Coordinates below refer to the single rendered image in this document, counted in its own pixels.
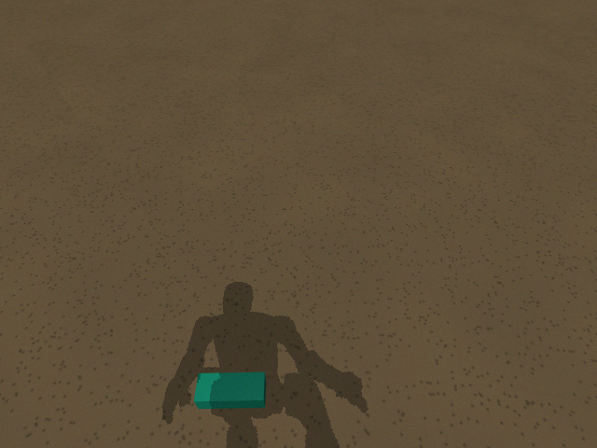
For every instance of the carton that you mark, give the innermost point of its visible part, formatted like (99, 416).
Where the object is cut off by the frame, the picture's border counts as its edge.
(227, 390)

